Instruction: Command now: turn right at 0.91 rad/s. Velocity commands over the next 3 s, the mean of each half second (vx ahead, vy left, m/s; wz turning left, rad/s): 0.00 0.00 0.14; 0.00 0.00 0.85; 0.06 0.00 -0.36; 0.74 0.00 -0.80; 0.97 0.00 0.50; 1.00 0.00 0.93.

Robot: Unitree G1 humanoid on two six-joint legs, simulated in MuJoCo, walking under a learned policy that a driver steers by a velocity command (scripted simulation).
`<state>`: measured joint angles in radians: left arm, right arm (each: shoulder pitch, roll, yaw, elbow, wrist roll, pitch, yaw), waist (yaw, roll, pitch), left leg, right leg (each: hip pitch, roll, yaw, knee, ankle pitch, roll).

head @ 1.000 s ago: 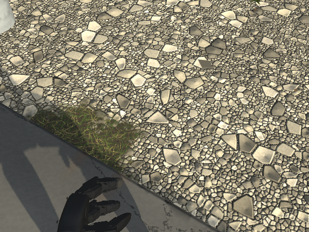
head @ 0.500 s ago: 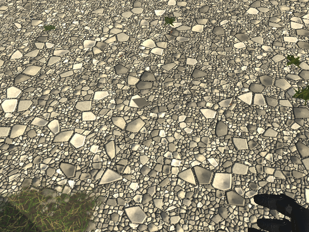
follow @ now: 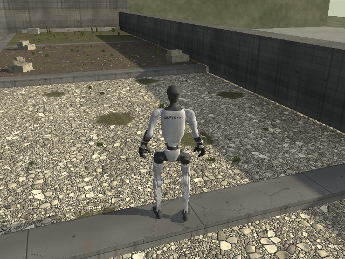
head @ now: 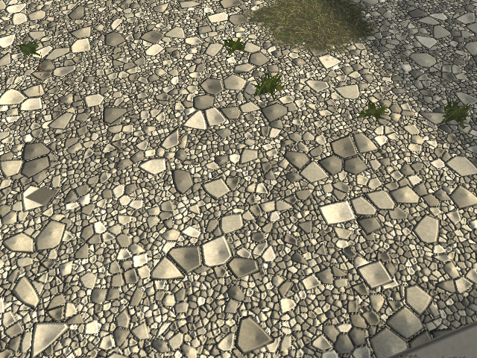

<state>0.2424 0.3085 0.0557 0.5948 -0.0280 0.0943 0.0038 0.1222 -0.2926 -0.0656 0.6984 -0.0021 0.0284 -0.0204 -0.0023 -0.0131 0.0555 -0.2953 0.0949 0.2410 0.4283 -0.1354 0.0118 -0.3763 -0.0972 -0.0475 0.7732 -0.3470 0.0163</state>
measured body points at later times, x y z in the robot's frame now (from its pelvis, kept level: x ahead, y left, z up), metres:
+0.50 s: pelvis +0.01 -0.02 +0.00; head +0.05 +0.00 +0.44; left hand +0.13 +0.26 -0.11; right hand +0.19 -0.26 -0.10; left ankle +0.01 +0.10 -0.71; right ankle -0.01 -0.12 -0.74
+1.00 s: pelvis +0.03 +0.00 +0.00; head +0.06 +0.05 +0.45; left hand +0.04 +0.34 -0.09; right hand +0.35 -0.14 -0.06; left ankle +0.00 +0.10 -0.74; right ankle +0.15 -0.10 -0.70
